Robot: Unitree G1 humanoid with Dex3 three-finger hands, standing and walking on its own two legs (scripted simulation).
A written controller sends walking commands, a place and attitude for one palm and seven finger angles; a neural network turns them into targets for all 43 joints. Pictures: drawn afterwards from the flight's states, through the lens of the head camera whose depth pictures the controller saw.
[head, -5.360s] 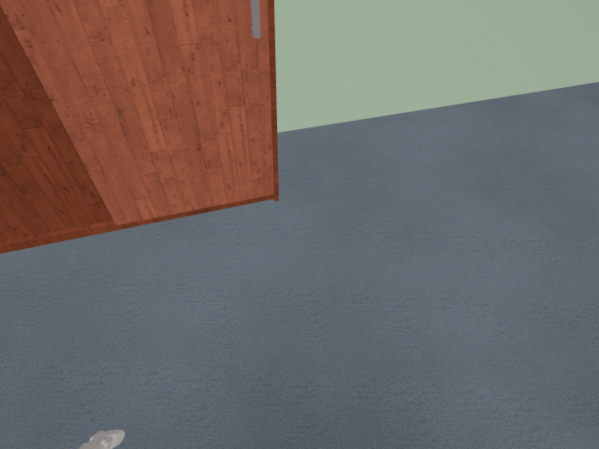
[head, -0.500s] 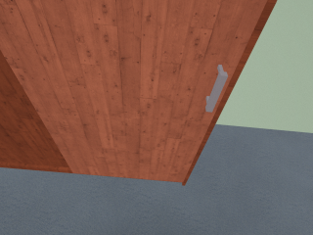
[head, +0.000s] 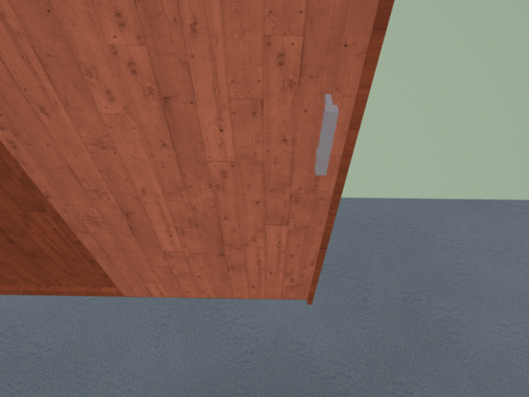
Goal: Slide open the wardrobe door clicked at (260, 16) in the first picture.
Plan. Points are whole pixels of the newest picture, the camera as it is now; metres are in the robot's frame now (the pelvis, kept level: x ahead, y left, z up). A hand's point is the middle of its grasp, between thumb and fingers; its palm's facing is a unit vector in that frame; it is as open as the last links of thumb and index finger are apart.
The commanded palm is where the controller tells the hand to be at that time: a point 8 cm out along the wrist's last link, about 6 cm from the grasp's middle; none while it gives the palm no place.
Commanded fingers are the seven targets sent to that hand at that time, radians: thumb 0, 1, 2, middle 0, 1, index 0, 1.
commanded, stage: come to a stop and stand still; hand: right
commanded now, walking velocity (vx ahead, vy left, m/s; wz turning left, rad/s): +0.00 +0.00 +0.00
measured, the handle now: (324, 136) +0.55 -0.10 +0.10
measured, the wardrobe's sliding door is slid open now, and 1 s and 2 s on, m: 0.00 0.00 0.00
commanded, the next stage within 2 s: look again from close up in 0.94 s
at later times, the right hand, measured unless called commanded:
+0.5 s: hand out of the picture +0.04 -0.22 -0.16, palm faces +0.03 +0.96 -0.29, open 7.4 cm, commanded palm none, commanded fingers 0.00 -0.90 -0.90 0.20 0.30 0.20 0.30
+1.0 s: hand out of the picture +0.01 -0.23 -0.16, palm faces +0.00 +0.95 -0.32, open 7.4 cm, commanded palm none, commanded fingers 0.00 -0.90 -0.90 0.20 0.30 0.20 0.30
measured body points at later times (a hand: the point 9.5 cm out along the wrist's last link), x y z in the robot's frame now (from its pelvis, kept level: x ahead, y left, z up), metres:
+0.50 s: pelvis -0.01 +0.00 -0.01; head -0.03 +0.01 +0.44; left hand +0.03 +0.26 -0.15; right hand +0.04 -0.27 -0.14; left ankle +0.01 +0.14 -0.74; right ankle -0.03 -0.11 -0.74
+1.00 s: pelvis -0.04 +0.01 +0.00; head -0.05 +0.01 +0.45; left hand +0.01 +0.29 -0.13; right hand +0.01 -0.28 -0.13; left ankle +0.01 +0.14 -0.74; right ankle -0.03 -0.11 -0.74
